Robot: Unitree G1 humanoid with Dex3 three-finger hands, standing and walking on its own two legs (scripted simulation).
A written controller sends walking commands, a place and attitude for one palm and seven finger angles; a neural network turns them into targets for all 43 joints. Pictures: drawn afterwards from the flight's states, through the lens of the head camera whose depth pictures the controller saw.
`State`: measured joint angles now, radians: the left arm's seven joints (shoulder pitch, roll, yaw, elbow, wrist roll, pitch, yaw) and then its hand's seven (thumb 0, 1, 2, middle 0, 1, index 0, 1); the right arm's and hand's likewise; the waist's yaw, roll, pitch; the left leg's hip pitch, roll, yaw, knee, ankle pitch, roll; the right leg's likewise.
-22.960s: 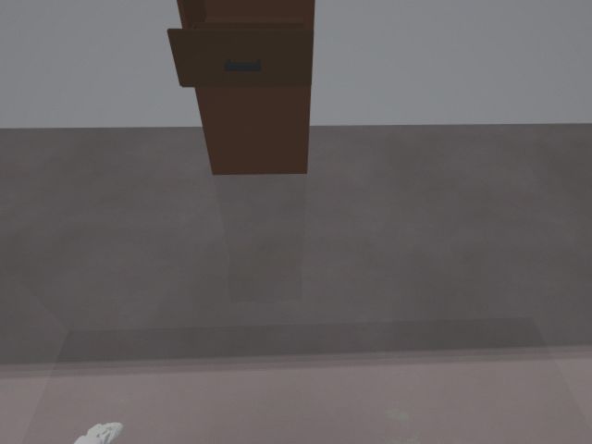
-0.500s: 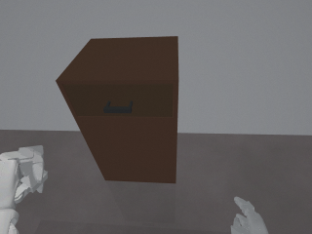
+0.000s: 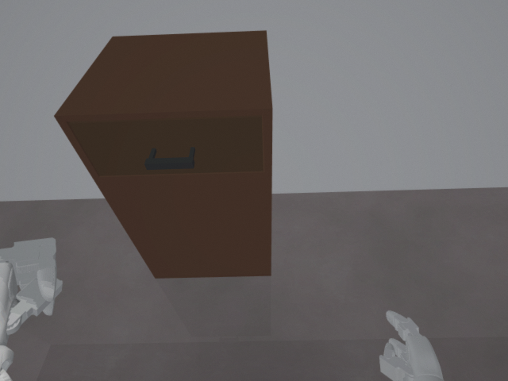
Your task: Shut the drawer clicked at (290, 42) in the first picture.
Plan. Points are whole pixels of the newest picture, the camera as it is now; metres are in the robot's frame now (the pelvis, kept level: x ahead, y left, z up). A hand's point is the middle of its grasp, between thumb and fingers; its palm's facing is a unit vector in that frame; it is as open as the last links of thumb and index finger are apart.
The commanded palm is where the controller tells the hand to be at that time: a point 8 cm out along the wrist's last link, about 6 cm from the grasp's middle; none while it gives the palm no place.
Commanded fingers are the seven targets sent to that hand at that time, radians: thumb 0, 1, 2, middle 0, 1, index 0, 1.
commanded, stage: step back with the hand held close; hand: left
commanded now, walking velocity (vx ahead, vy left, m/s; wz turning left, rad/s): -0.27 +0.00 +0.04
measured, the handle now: (171, 157) +0.62 +0.25 -0.04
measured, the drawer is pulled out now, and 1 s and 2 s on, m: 0.00 0.00 0.00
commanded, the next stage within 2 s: stop stepping back and stand still in 0.96 s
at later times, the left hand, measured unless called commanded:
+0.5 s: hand out of the picture +0.10 +0.28 +0.15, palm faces +0.36 -0.79 -0.49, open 3.2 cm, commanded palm +0.03 +0.32 +0.17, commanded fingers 0.00 0.90 0.90 -1.40 -1.60 -1.40 -1.60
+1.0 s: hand out of the picture +0.02 +0.31 +0.16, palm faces +0.42 -0.78 -0.46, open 3.2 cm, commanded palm -0.06 +0.33 +0.17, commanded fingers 0.00 0.90 0.90 -1.40 -1.60 -1.40 -1.60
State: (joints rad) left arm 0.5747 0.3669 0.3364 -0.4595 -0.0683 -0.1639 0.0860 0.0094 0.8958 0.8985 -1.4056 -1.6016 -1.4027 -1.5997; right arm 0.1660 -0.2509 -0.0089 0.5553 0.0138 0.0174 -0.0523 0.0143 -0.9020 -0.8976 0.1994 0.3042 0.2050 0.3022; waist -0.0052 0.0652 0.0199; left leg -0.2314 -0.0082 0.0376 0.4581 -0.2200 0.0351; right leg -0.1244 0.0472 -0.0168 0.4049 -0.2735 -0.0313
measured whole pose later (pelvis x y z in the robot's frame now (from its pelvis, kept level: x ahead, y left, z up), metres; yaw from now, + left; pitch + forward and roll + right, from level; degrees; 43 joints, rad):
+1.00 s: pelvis -0.17 +0.04 -0.01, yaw +4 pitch +2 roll -6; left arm 0.57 0.44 0.45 -0.64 -0.02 -0.26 0.14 0.01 0.89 0.90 -1.41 -1.60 -1.41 -1.60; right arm 0.19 -0.17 -0.02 0.60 -0.02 -0.10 -0.04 0.01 -0.90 -0.90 0.20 0.30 0.21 0.30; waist -0.01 0.00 0.04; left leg -0.50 0.04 0.00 0.56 -0.10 0.07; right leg -0.44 0.11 0.05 1.06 -0.42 0.02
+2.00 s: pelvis -0.28 +0.05 -0.01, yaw +2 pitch +0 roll +0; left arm 0.62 0.40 0.38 -0.59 -0.03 -0.24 0.14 0.01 0.89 0.90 -1.41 -1.60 -1.41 -1.60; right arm 0.19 -0.17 0.01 0.62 0.02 -0.12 -0.03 0.01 -0.90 -0.90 0.20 0.30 0.20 0.30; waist -0.02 0.02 0.03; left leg -0.31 0.05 0.03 0.70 -0.36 -0.01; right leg -0.23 0.00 -0.07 0.58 -0.35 -0.04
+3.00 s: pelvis -0.32 +0.07 +0.00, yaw +3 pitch -1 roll -1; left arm 0.34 0.24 0.02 1.10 0.01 0.03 0.01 0.01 0.91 0.90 -0.57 -0.72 -0.56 -0.71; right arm 0.28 -0.19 -0.01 1.06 -0.02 0.03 -0.01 0.01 -0.90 -0.90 0.20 0.30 0.20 0.30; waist 0.01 0.03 0.07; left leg -0.28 0.00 0.02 0.46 -0.17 0.03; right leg -0.20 -0.03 -0.08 0.43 -0.22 0.00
